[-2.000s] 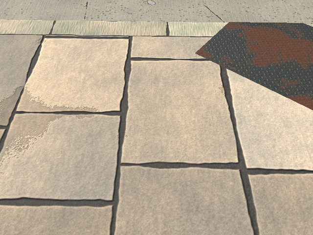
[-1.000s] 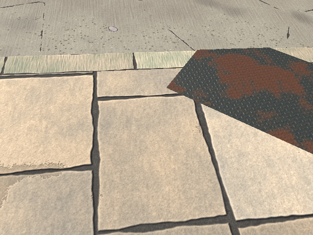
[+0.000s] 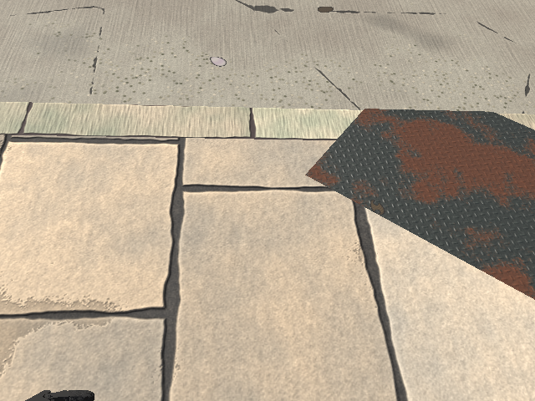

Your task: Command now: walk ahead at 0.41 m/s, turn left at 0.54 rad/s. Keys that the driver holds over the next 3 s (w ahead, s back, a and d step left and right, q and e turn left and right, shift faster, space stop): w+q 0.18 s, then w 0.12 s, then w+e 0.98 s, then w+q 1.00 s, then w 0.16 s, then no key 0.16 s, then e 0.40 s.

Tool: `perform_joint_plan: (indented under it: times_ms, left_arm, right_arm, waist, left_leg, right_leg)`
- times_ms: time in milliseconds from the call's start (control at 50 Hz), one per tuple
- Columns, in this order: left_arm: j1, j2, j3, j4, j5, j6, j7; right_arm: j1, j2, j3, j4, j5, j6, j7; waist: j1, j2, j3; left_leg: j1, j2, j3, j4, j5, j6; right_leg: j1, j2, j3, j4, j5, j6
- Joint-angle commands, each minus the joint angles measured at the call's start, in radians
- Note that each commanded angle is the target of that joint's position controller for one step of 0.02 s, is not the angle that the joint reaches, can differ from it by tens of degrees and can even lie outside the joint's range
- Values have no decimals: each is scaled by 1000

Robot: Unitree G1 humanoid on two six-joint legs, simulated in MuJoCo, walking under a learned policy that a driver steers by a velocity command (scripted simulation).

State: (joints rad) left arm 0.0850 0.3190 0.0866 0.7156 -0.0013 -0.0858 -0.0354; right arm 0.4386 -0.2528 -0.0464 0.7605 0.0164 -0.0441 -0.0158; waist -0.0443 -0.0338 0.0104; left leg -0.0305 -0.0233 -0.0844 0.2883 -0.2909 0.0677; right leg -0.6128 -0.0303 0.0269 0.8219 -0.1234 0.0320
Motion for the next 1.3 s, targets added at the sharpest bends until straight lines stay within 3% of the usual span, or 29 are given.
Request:
perform_joint_plan:
  times_ms: [20,140,200,220,240,260,280,300,340,400,460,560,600,640,660,680,700,720,780,940,1060,1100,1140,1160,1180,1200,1220,1260,1300]
  left_arm:
    - [-205,20,-8,-114,-6,-25,-6]
    - [-232,62,1,-141,-17,-43,-18]
    - [8,136,39,-88,-15,-48,0]
    - [186,171,47,-66,4,-45,8]
    - [309,250,64,-28,22,-39,7]
    - [316,162,42,-10,5,-41,-4]
    - [236,101,25,-15,-7,-33,3]
    - [178,77,16,-19,-5,-25,8]
    - [129,54,2,-5,17,-21,10]
    - [123,63,0,11,-6,-26,13]
    - [126,116,15,13,-22,-20,22]
    - [227,153,23,34,-39,2,24]
    - [245,150,20,38,-35,13,26]
    - [254,85,-2,35,-19,16,27]
    - [262,-2,-32,7,5,12,26]
    - [345,-18,-37,-31,-32,0,32]
    - [330,79,-14,-14,-50,2,37]
    - [264,103,-4,-22,-50,8,34]
    - [215,72,2,-27,-31,33,29]
    - [48,-3,-22,-94,-20,55,-3]
    - [-95,19,-22,-160,-22,52,-34]
    - [-49,54,-4,-164,-18,58,-34]
    - [223,144,51,-97,-23,67,-17]
    - [349,233,78,-68,-30,79,6]
    - [291,316,77,-99,-27,62,3]
    - [310,224,54,-111,-26,46,-5]
    - [277,178,39,-96,-22,33,-6]
    - [156,122,21,-111,-19,26,-2]
    - [107,88,8,-122,-1,22,7]
  right_arm:
    - [4,-200,-55,-60,1,-10,-19]
    - [19,-216,-67,-43,16,0,-25]
    - [-31,-199,-62,-63,2,9,-21]
    - [-47,-155,-44,-88,-13,9,-17]
    - [114,-22,-9,-102,-3,-3,-12]
    - [140,-96,-15,-72,29,-12,-9]
    - [23,-170,-36,-84,43,-14,-5]
    - [-73,-181,-33,-106,27,-17,-5]
    - [-154,-156,-34,-135,-4,-26,2]
    - [-140,-93,-14,-136,-8,-27,12]
    - [-239,-63,10,-168,-26,-44,21]
    - [-366,-112,-2,-202,-3,-59,36]
    - [-346,-132,-17,-200,-1,-64,35]
    - [-193,-181,-47,-170,-7,-66,22]
    - [-32,-259,-67,-159,-26,-63,10]
    - [7,-313,-78,-141,-44,-50,19]
    - [-29,-233,-61,-143,-29,-53,25]
    - [-70,-177,-44,-143,-22,-54,25]
    - [-193,-111,-27,-134,-35,-61,26]
    - [-172,-173,-59,-66,-25,-65,3]
    - [-116,-230,-80,-17,4,-38,0]
    - [-122,-263,-90,-16,13,-25,-4]
    - [-131,-256,-83,-22,20,-14,-9]
    - [-98,-180,-55,-45,-19,-21,-9]
    - [-27,-77,-18,-105,-35,-50,1]
    - [-164,-179,-35,-118,5,-80,12]
    - [-226,-201,-40,-142,29,-94,16]
    - [-220,-195,-42,-121,-18,-98,0]
    - [-174,-187,-45,-105,-25,-75,5]
  waist:
    - [-30,147,70]
    - [-18,179,80]
    - [108,206,-83]
    - [185,167,-247]
    - [117,-174,-446]
    - [125,-256,-445]
    - [132,-163,-240]
    - [122,-57,-137]
    - [66,-26,-40]
    - [22,-55,-11]
    - [40,-40,16]
    - [83,-38,3]
    - [56,-38,-7]
    - [-28,-24,-72]
    - [-86,141,-214]
    - [-38,413,-274]
    - [-45,286,-190]
    - [-43,221,-104]
    - [24,167,-13]
    - [6,94,35]
    - [-21,90,80]
    - [24,123,23]
    - [175,106,-128]
    - [198,-57,-210]
    - [77,-238,-337]
    - [167,-90,-350]
    - [155,-65,-204]
    - [66,21,-83]
    - [19,-14,-76]
  left_leg:
    - [-35,173,-152,-99,288,130]
    - [-9,227,-239,-29,332,102]
    - [-17,162,-188,247,712,47]
    - [-174,112,-174,498,574,17]
    - [-539,-50,-112,894,-62,-54]
    - [-648,-41,-147,1042,-264,-58]
    - [-719,14,-118,1085,-200,-58]
    - [-699,60,-73,1056,-129,-50]
    - [-617,117,-48,953,-66,-36]
    - [-571,140,-8,791,-80,-48]
    - [-495,128,33,537,61,-72]
    - [-367,63,35,298,253,-93]
    - [-275,50,45,233,237,-78]
    - [-39,88,25,197,174,-34]
    - [182,305,-195,176,109,34]
    - [297,472,-631,19,-180,162]
    - [231,446,-646,-22,-301,159]
    - [157,409,-482,-15,-236,131]
    - [-40,302,-185,-71,94,97]
    - [-35,287,120,-137,333,100]
    - [72,320,232,-81,457,61]
    - [105,316,269,57,804,41]
    - [-12,260,320,429,916,-8]
    - [-298,202,314,762,372,-58]
    - [-667,-2,134,1057,-339,-106]
    - [-769,30,-20,1120,-292,-91]
    - [-824,66,-5,1076,-187,-71]
    - [-704,136,-5,918,-53,-74]
    - [-608,162,-1,856,6,-91]
  right_leg:
    - [-57,42,-30,-181,139,19]
    - [61,49,6,-320,136,-15]
    - [399,73,-42,-355,91,-84]
    - [714,-52,74,-299,49,-149]
    - [1099,-330,578,-355,-176,-317]
    - [1069,-373,821,-526,-350,-337]
    - [911,-335,660,-549,-398,-299]
    - [751,-295,514,-552,-315,-272]
    - [512,-219,369,-597,-116,-268]
    - [404,-192,295,-657,-18,-302]
    - [319,-149,195,-676,31,-290]
    - [349,-155,214,-603,-15,-228]
    - [356,-151,238,-533,-76,-192]
    - [282,-69,199,-323,-71,-133]
    - [145,13,104,21,-271,-78]
    - [-121,80,47,310,-480,-49]
    - [-200,23,106,444,-417,-44]
    - [-226,-8,101,468,-323,-47]
    - [-122,-77,92,378,-168,-35]
    - [-99,-76,36,34,96,-14]
    - [-42,-41,-58,-160,46,-83]
    - [79,24,-118,-174,-56,-127]
    - [474,112,-141,-253,-15,-195]
    - [776,-54,126,-259,31,-258]
    - [1006,-273,734,-415,-233,-449]
    - [996,-294,786,-531,-309,-423]
    - [883,-268,647,-544,-241,-384]
    - [609,-182,442,-542,-17,-329]
    - [493,-152,357,-580,118,-327]
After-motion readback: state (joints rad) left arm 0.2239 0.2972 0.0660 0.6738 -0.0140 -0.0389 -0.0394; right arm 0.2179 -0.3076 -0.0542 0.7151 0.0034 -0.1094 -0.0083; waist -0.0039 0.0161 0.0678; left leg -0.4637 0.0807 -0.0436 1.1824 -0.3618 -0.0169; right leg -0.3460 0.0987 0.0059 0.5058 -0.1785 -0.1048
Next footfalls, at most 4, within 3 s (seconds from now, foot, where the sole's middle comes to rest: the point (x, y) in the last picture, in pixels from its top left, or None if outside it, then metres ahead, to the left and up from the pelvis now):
0.22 right None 0.31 -0.13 -0.79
0.64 left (174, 398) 0.49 0.17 -0.79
1.14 right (285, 301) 0.75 -0.12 -0.79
1.70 left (248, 198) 1.12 -0.02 -0.79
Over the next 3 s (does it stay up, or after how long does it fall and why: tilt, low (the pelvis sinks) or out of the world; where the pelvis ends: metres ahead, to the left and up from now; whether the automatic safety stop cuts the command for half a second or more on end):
stays up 1.48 -0.10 -0.02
